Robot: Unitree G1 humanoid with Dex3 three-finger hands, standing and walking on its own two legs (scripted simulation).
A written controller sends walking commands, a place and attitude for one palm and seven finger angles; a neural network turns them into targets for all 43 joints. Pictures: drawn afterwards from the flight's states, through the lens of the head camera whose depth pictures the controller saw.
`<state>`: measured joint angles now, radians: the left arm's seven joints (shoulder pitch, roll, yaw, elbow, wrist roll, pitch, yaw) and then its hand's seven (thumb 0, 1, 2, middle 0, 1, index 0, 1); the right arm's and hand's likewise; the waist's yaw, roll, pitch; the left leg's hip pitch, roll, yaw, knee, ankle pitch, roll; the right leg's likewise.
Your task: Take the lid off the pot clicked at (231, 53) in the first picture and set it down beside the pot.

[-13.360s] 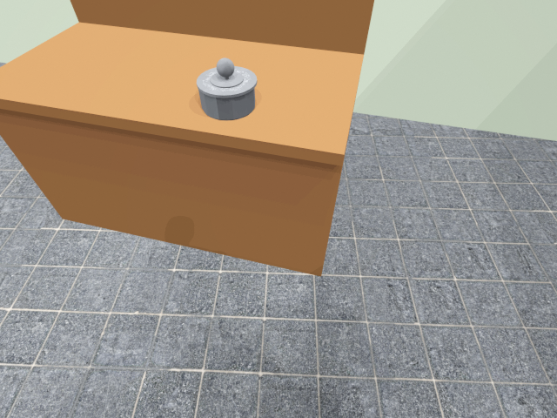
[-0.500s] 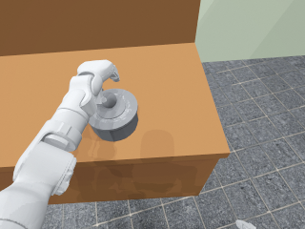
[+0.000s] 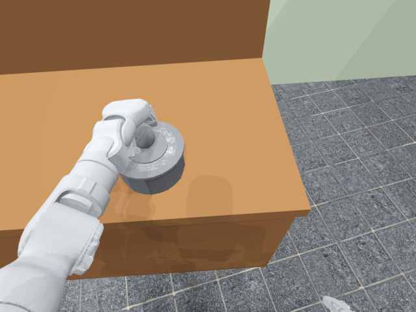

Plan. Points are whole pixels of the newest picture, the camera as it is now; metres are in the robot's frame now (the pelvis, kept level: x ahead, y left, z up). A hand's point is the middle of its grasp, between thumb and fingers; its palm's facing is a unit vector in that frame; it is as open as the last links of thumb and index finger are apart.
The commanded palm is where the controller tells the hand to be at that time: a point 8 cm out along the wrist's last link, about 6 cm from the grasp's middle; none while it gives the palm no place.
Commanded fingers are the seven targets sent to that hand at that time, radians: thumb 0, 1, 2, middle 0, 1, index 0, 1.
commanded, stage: lower the open fingers around the knob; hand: left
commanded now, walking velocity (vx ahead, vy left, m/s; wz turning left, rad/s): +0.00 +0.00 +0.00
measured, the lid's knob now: (143, 137) +0.48 +0.14 +0.04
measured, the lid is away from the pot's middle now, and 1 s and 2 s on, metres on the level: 0.00 0.00 0.00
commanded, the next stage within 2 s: close the fingers and squeeze the knob in 0.34 s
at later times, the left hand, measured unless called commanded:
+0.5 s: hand (137, 137) +0.46 +0.15 +0.06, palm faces -0.36 -0.06 -0.93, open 10.3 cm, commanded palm +0.46 +0.15 +0.12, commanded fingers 0.00 -0.12 1.03 -0.53 -0.66 -0.53 -0.66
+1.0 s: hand (134, 140) +0.45 +0.15 +0.06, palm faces -0.36 -0.05 -0.93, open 8.9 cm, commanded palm +0.45 +0.15 +0.12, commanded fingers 0.00 0.16 0.96 -0.61 -0.99 -0.61 -0.99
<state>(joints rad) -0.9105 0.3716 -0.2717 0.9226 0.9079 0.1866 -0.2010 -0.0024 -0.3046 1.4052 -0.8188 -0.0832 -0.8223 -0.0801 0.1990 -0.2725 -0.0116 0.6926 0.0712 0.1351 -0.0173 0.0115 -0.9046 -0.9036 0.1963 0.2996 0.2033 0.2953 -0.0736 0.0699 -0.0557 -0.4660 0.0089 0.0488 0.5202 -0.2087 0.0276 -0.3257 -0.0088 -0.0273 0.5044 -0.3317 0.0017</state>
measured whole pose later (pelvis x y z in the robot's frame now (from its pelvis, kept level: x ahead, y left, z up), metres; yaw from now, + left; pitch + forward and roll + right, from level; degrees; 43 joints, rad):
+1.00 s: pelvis +0.00 +0.00 +0.00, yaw -1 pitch +10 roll -1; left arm -0.92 0.37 -0.26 0.99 0.92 0.17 -0.15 0.00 0.05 1.01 -0.57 -0.89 -0.56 -0.88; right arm 0.23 -0.27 -0.02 0.71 0.07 0.13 -0.03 0.01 -0.90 -0.90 0.20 0.30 0.20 0.30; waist -0.09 0.07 -0.07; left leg -0.50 0.01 0.05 0.54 -0.21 0.03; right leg -0.36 0.00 -0.02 0.52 -0.33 0.00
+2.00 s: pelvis +0.00 +0.00 +0.00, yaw -1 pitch +10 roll -1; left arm -0.92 0.36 -0.26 0.99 0.92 0.19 -0.16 0.01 0.14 0.87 -0.70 -1.02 -0.57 -0.95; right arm 0.23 -0.27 -0.01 0.71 0.07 0.13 -0.04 0.01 -0.90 -0.90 0.20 0.30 0.20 0.30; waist -0.09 0.07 -0.07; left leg -0.49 0.02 0.05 0.53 -0.21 0.03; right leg -0.35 0.00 -0.02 0.51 -0.32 0.00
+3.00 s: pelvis +0.00 +0.00 +0.00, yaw +1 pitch +7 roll +0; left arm -0.98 0.39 -0.28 0.85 0.89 0.24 -0.27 -0.02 0.14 0.86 -0.73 -1.02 -0.58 -0.92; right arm 0.18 -0.27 0.01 0.70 0.07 0.09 -0.04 0.01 -0.90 -0.90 0.20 0.30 0.20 0.30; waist -0.07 0.08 -0.04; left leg -0.41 0.00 0.03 0.48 -0.19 0.03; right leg -0.26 -0.01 -0.04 0.47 -0.32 0.00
